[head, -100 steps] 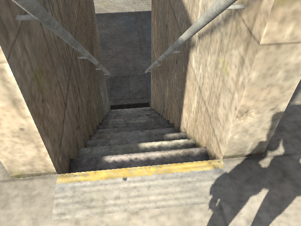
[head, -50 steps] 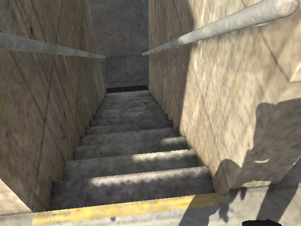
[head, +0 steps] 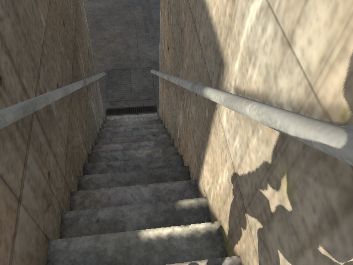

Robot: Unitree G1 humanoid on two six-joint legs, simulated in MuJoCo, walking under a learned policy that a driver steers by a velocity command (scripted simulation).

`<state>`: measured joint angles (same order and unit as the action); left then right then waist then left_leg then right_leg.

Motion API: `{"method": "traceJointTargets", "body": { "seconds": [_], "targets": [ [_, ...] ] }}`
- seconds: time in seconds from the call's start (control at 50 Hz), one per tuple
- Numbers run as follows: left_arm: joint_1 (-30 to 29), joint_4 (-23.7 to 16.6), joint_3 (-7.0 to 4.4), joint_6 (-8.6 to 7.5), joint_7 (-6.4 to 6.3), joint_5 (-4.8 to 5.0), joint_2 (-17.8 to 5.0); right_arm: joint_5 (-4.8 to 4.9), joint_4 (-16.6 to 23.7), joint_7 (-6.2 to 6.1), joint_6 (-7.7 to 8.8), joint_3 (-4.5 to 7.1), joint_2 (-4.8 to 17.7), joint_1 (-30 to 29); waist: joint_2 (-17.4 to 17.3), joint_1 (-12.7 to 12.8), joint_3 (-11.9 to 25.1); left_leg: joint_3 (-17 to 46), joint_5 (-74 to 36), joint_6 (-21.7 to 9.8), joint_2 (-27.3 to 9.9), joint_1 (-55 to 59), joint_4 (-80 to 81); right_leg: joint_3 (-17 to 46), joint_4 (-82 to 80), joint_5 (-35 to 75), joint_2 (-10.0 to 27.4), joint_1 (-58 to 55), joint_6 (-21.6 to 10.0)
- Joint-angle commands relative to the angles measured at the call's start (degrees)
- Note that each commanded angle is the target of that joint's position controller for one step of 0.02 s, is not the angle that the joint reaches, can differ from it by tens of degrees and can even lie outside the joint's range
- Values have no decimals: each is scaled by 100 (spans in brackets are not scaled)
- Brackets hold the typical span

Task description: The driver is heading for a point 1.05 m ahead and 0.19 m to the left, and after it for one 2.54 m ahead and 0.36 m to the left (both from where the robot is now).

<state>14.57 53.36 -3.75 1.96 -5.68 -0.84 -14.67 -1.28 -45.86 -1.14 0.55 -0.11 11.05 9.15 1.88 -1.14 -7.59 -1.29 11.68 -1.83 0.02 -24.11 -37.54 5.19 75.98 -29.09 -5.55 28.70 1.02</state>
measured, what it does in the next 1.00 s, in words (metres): steps on the spot: right foot, then left foot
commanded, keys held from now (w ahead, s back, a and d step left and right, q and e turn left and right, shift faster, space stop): w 1.00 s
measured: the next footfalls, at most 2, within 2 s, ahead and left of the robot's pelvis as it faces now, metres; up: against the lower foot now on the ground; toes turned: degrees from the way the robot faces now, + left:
right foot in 0.30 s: +0.00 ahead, -0.13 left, +0.00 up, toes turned -1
left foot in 0.90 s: +0.06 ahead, +0.19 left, +0.00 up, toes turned -3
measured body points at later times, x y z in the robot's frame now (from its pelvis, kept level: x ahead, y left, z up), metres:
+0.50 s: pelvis -0.06 -0.03 +0.03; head -0.05 -0.09 +0.48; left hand -0.07 +0.27 -0.06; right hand +0.08 -0.30 -0.11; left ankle +0.02 +0.14 -0.61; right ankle -0.04 -0.13 -0.72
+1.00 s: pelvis +0.01 +0.08 +0.02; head +0.03 +0.11 +0.47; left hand +0.04 +0.37 -0.12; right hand +0.12 -0.16 -0.08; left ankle +0.02 +0.19 -0.72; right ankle -0.03 -0.09 -0.66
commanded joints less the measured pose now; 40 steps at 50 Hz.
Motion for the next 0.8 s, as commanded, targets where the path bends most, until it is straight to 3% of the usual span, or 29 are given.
{"method": "traceJointTargets", "body": {
  "seconds": [0.02,0.08,0.12,0.14,0.22,0.26,0.28,0.3,0.32,0.34,0.36,0.38,0.42,0.44,0.46,0.48,0.5,0.52,0.54,0.56,0.6,0.62,0.64,0.68,0.7,0.72,0.74,0.76,0.8],
  "targets": [
    [959,-265,-173,368,-31,-163,-554,-23,545,-94,14,147,885,-171,-955,268,1227,1617,-4716,-1525,-1923,407,1407,99,59,243,151,-163,79],
    [454,-573,-134,464,196,-34,-453,-135,405,-101,-42,282,1203,210,-1001,159,1433,1363,-3658,-1424,-1725,540,1504,-70,-190,366,25,-197,44],
    [-6,-840,-58,556,418,-2,-440,-170,443,-132,-131,321,1280,139,-1148,111,1395,1333,-1951,-1176,-1549,623,1836,-173,-710,468,0,-158,112],
    [226,-691,-24,553,452,-56,-428,-236,585,-88,-196,306,1130,-164,-1328,114,1448,1250,-973,-1083,-1373,638,2003,-282,-1274,421,112,-343,176],
    [58,-834,140,547,632,-26,-355,-177,584,-43,-473,507,1409,-107,-1752,-66,1018,1497,1178,-827,-1268,482,2712,-907,-3608,-95,156,-1383,-51],
    [502,-690,144,478,574,-119,-337,-12,576,-133,-578,601,1526,14,-1590,29,793,1721,1662,-733,-1415,360,2782,-1038,-4913,516,232,-1986,-344],
    [749,-508,116,405,530,-142,-340,61,653,-144,-570,595,1469,36,-1163,96,720,1683,1882,-543,-1242,119,2718,-1093,-5486,919,126,-2385,-549],
    [908,-510,120,362,521,-207,-349,72,661,-125,-488,586,1386,-21,-802,316,442,1303,1945,-286,-808,-195,2094,-670,-6322,865,348,-2461,-762],
    [886,-655,4,278,550,-247,-850,167,761,-113,-439,517,1042,27,900,389,484,344,2104,-9,139,-950,245,979,-6979,-349,1454,-2516,-1162],
    [1146,-698,-218,-30,500,-131,-1625,63,1251,4,-558,482,873,-1454,1038,865,-169,914,1222,98,891,-2925,-1720,2967,-7696,-2708,2894,-2011,-1144],
    [1475,-270,-212,-53,100,10,-1559,-244,998,273,-611,606,1264,-1096,-1068,411,-468,2384,545,-56,636,-2896,-1613,3177,-7539,-1287,3709,-1973,-674],
    [1057,-288,-227,-164,24,-103,-1691,-199,643,447,-560,630,1115,-211,-1181,-46,-320,2430,224,-69,836,-2385,-1742,2199,-6952,228,3035,-2065,-197],
    [274,-526,-209,-351,94,-40,-1431,-206,387,599,-497,573,949,401,-50,-438,451,2078,-234,67,909,-1666,-2646,883,-6183,1706,2108,-2137,296],
    [65,-635,-163,-396,152,22,-1249,-184,463,592,-510,581,983,338,399,-419,761,1927,-463,141,916,-1364,-2894,597,-6106,1656,1893,-1897,232],
    [-639,-1033,75,-377,441,172,-541,73,545,459,-495,502,828,339,1755,-361,1246,1012,-495,379,1008,-707,-3063,269,-6815,-129,1255,-1392,-247],
    [-710,-1145,91,-373,529,155,-513,7,643,454,-554,556,1158,16,1889,-162,932,698,-487,595,989,-465,-3191,282,-7151,-371,1327,-901,-607],
    [-111,-885,-6,-362,432,118,-813,-209,723,530,-617,617,1305,-309,1108,-44,545,1198,-538,643,946,-1172,-3395,858,-6905,-245,1739,-1303,-747],
    [280,-791,-48,-375,383,142,-940,-245,707,502,-637,608,1259,-309,631,71,455,1419,-465,685,934,-1639,-3274,1039,-6733,-270,1904,-1818,-778],
    [654,-698,-101,-416,329,147,-1105,-245,663,465,-640,590,1188,-278,485,181,353,1541,-384,695,933,-1957,-3128,1171,-6660,-226,2040,-2230,-779],
    [823,-636,-155,-459,266,184,-1272,-246,658,433,-616,577,1170,-242,547,219,350,1642,-431,689,902,-1986,-2815,1185,-6640,-171,2092,-2459,-762],
    [929,-616,-189,-477,244,142,-1270,-210,610,384,-587,565,1143,-194,966,310,390,1592,-349,654,809,-1975,-2471,1246,-6619,-262,2145,-2755,-869],
    [1149,-575,-227,-505,229,42,-1312,-196,737,325,-587,577,1148,-531,877,426,96,1660,-398,572,728,-2299,-2287,1452,-6671,-251,2406,-2866,-923],
    [1307,-495,-244,-531,217,39,-1317,-226,759,297,-565,549,1070,-571,816,493,97,1697,-373,527,699,-2329,-2050,1436,-6666,-79,2440,-3006,-952],
    [1310,-483,-246,-547,248,33,-1301,-119,784,318,-487,528,1009,-428,1071,496,264,1572,-294,481,523,-2015,-1473,1257,-6621,201,2354,-3141,-971],
    [1082,-562,-218,-535,280,138,-1181,-111,708,374,-477,502,1037,-191,1264,412,529,1312,-152,587,468,-1474,-1108,971,-6613,219,2105,-2979,-965],
    [1087,-575,-235,-546,262,126,-1250,-135,781,442,-464,488,1044,-315,1294,489,572,1020,26,613,433,-1120,-850,913,-6744,196,2099,-2753,-1022],
    [1111,-524,-262,-553,219,65,-1325,-102,819,452,-432,445,983,-397,1406,534,548,881,218,652,303,-788,-683,846,-6785,146,2143,-2516,-1033],
    [1073,-544,-251,-542,210,67,-1272,-161,901,469,-425,435,978,-563,1170,518,360,586,333,652,130,-696,-519,860,-6880,91,2198,-2337,-1075],
    [760,-578,-355,-605,140,127,-1614,-101,915,569,-384,381,961,-437,1324,418,98,437,429,594,-47,-66,151,653,-6844,137,2114,-1715,-833]
  ]
}}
